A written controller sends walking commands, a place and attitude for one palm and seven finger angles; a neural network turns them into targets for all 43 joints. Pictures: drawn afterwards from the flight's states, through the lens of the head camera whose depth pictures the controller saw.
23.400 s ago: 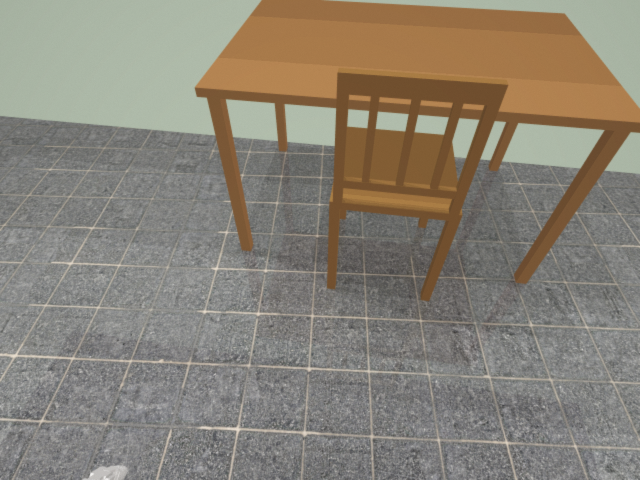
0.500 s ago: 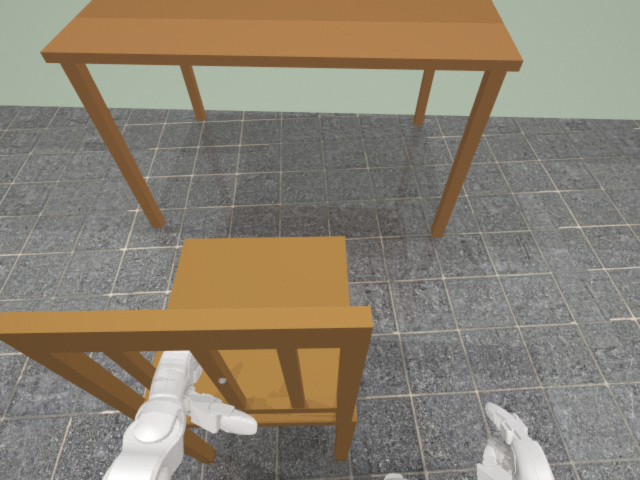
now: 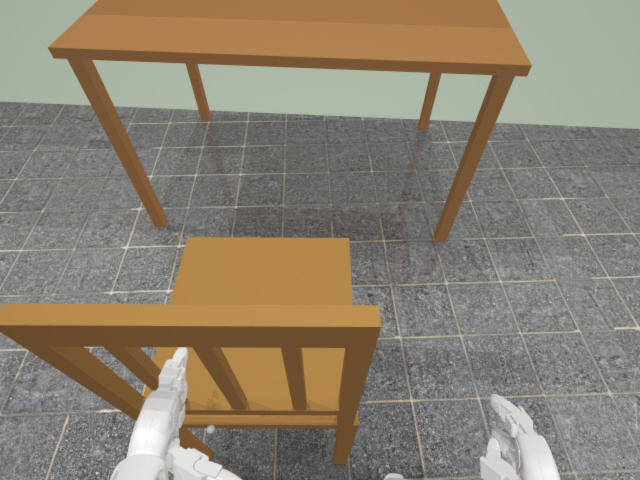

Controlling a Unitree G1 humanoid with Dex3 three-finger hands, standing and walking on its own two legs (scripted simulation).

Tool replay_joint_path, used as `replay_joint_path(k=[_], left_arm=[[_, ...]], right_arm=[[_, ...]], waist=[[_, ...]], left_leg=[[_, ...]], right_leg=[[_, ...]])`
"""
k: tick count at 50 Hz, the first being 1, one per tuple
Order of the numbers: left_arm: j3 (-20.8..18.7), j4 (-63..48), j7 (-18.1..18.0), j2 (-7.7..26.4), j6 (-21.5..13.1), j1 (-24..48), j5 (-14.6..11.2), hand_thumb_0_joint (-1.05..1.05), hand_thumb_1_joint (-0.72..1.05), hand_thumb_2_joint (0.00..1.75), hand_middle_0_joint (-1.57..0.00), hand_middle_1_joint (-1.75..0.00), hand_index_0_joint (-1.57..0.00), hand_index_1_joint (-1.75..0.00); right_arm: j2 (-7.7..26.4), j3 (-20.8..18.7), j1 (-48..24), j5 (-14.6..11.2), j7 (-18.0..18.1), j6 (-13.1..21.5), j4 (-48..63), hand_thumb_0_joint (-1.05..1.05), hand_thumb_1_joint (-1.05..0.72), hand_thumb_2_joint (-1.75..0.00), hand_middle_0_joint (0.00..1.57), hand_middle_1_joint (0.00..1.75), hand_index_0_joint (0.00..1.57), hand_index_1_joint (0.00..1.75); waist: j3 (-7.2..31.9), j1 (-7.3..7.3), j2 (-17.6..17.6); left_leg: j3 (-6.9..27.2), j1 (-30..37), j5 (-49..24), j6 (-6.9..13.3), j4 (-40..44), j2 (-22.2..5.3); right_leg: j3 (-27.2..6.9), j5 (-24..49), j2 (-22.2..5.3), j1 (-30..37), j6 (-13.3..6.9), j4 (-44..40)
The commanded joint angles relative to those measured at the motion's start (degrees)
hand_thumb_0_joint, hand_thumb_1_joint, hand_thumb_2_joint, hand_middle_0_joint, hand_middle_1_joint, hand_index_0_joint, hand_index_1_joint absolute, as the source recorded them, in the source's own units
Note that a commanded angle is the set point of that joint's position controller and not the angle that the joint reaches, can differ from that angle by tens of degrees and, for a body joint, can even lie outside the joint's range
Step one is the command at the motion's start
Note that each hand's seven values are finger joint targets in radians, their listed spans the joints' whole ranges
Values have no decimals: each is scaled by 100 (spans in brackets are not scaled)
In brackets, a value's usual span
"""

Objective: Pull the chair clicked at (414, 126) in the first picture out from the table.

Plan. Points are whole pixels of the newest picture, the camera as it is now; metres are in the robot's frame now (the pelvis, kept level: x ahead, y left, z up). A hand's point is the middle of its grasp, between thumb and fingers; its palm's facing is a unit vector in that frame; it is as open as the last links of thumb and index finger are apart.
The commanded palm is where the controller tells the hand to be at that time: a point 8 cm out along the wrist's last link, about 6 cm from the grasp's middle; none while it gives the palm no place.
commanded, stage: draw the fingers out of the gap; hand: left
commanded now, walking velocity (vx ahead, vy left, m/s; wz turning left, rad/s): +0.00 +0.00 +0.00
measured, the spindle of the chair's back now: (224, 377) +0.27 +0.14 -0.05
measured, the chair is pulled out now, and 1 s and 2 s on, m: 0.66 0.66 0.66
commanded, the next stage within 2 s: draw the hand back to the body in 0.46 s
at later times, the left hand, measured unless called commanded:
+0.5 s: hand out of the picture +0.14 +0.14 -0.03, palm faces +0.02 -0.99 -0.14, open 17.5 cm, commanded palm +0.11 +0.19 -0.01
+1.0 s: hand (148, 475) +0.14 +0.17 +0.05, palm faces -0.01 -1.00 -0.09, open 17.5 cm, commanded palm +0.10 +0.23 +0.08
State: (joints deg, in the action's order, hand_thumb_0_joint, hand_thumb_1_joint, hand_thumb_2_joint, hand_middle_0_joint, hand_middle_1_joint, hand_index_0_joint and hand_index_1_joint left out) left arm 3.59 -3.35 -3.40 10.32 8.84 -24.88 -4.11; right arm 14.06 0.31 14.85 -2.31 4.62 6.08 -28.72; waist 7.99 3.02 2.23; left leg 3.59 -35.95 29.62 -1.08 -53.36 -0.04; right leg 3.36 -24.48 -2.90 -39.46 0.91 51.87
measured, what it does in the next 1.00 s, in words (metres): stands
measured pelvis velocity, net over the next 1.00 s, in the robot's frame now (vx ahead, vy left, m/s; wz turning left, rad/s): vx -0.02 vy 0.00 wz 0.00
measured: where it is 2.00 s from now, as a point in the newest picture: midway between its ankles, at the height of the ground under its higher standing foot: outside the picture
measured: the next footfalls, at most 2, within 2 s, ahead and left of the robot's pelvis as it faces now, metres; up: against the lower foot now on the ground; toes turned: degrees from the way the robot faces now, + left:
none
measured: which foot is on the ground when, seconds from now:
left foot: down 0.00-1.00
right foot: down 0.00-1.00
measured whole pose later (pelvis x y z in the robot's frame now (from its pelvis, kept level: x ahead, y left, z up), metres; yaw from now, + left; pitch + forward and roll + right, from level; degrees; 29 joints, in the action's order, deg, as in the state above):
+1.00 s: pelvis -0.02 +0.00 -0.03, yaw +0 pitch +13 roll -2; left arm -3.9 -22.2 9.0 14.7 -16.1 -42.9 -13.9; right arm 9.5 -1.7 10.5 -5.0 3.9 6.8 -29.9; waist 8.2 -0.2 3.0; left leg 4.8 -43.3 33.5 -1.3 -64.1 -0.3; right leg 4.3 -27.4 -2.7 -45.8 0.8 60.8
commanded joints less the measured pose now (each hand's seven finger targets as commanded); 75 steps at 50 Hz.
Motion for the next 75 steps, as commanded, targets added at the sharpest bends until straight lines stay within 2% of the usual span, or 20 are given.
replay_joint_path(k=[1,8,15,23,29,30,32,35,38,42,45,48,54,55,56,57,61,68,70,75], left_arm=[[-232,-1378,-87,504,-338,115,93,0,-55,20,0,0,0,0],[-22,-1687,-29,381,-291,-241,79,0,-55,20,0,0,0,0],[-290,-1796,-41,539,-135,-1191,116,0,-55,20,0,0,0,0],[114,-2382,24,302,-336,-1774,192,0,-55,20,0,0,0,0],[63,-2571,52,349,-475,-2361,234,0,-55,20,0,0,0,0],[31,-3240,140,0,-1096,-1880,-333,0,-55,20,0,0,0,0],[-317,-3190,231,342,-1642,-2186,-406,0,-55,20,0,0,0,0],[-574,-3191,394,522,-2266,-2124,-496,0,-55,20,0,0,0,0],[-378,-2990,700,312,-2893,-2159,-556,0,-55,20,0,0,0,0],[-821,-3257,1173,794,-3507,-1928,-792,0,-55,20,0,0,0,0],[-1372,-3438,1150,1090,-3290,-2106,-1003,0,-55,20,0,0,0,0],[-1322,-3202,1181,788,-2895,-2105,-1189,0,-55,20,0,0,0,0],[-1807,-3443,1187,1221,-2788,-1502,-1381,0,-37,29,-2,-4,-2,-4],[-2380,-3043,257,2424,-1965,-1941,-256,0,-33,31,-3,-5,-3,-5],[-1636,-3555,-15,1448,-1643,-1875,-176,0,-30,32,-4,-5,-4,-5],[-1564,-3477,-231,1372,-1411,-1812,-88,0,-26,34,-4,-6,-4,-6],[-1631,-3330,-628,1486,-1047,-1546,60,0,-12,41,-6,-9,-6,-9],[-1864,-3260,-757,1623,-1156,-798,148,0,14,53,-10,-14,-10,-14],[-2095,-3219,-769,1775,-1168,-711,150,0,21,57,-10,-16,-10,-16],[-2442,-3177,-747,1866,-1264,-693,122,0,39,65,-13,-19,-13,-19]], right_arm=[[679,-259,-313,35,119,332,943,0,-90,-90,20,30,20,30],[649,-229,-377,20,171,366,1031,0,-90,-90,20,30,20,30],[546,-283,-499,13,188,283,1141,0,-90,-90,20,30,20,30],[484,-314,-481,-1,194,308,1295,0,-90,-90,20,30,20,30],[435,-377,-503,-28,235,290,1347,0,-90,-90,20,30,20,30],[412,-382,-446,-19,234,415,1287,0,-90,-90,20,30,20,30],[406,-432,-412,-36,216,508,1134,0,-90,-90,20,30,20,30],[363,-472,-468,-72,156,545,996,0,-90,-90,20,30,20,30],[317,-499,-648,-106,8,563,915,0,-90,-90,20,30,20,30],[307,-542,-836,-147,-109,551,939,0,-90,-90,20,30,20,30],[249,-530,-852,-215,-52,467,980,0,-90,-90,20,30,20,30],[245,-483,-895,-282,24,430,980,0,-90,-90,20,30,20,30],[273,-368,-820,-298,181,687,785,0,-90,-90,20,30,20,30],[260,-367,-741,-142,329,474,820,0,-90,-90,20,30,20,30],[174,-213,-742,-126,348,447,1042,0,-90,-90,20,30,20,30],[188,-213,-732,-115,362,394,923,0,-90,-90,20,30,20,30],[280,-152,-886,-47,419,306,746,0,-90,-90,20,30,20,30],[372,-91,-1043,1,350,494,470,0,-90,-90,20,30,20,30],[367,-86,-1099,7,319,528,373,0,-90,-90,20,30,20,30],[350,-120,-1203,41,231,559,208,0,-90,-90,20,30,20,30]], waist=[[842,33,-200],[797,60,-164],[778,-132,-182],[703,-72,-64],[765,-136,-125],[629,-53,-348],[1026,-192,-80],[887,-240,109],[747,-221,28],[1006,-294,93],[1263,-405,279],[930,-281,-134],[690,-256,-62],[936,-778,149],[406,-494,304],[218,-492,475],[-117,-480,17],[-454,-523,135],[-525,-576,404],[-466,-637,233]], left_leg=[[-177,105,-1812,198,625,27],[-99,56,-1536,206,566,35],[-125,-172,-1575,198,518,58],[-100,-204,-1545,199,377,54],[-96,-316,-1602,204,255,75],[-56,-415,-1703,166,89,108],[-86,-327,-1769,148,21,123],[-82,-440,-1769,117,-54,98],[-67,-560,-1609,93,-152,55],[-94,-714,-1402,125,-237,43],[-99,-431,-1503,144,-36,52],[-71,-357,-1312,150,166,31],[-16,24,-1257,159,496,20],[-40,249,-1296,101,873,-228],[-99,337,-1273,104,1049,-159],[-104,475,-1295,95,1135,-196],[-58,973,-1423,132,1546,-216],[-40,1796,-1576,146,2252,-206],[-41,1861,-1763,117,2413,-198],[-90,2183,-2350,116,2625,-236]], right_leg=[[153,1435,19,924,-129,-584],[182,1023,31,710,-117,-551],[159,1099,37,854,-160,-524],[211,993,46,535,-149,-368],[226,1028,65,472,-172,-244],[341,1213,116,267,-182,-150],[278,1190,105,312,-179,-31],[248,1090,125,183,-210,80],[245,909,118,-65,-184,210],[68,779,77,147,-195,229],[63,850,86,584,-194,7],[140,750,100,679,-132,-251],[104,562,95,908,-104,-714],[-123,541,-48,1528,-294,-996],[29,676,-106,1548,-249,-1121],[76,717,-109,1614,-264,-1189],[142,873,-83,1996,-235,-1652],[126,1076,-104,2518,-232,-2269],[108,1282,-107,2759,-263,-2387],[77,1957,-103,3154,-253,-2529]])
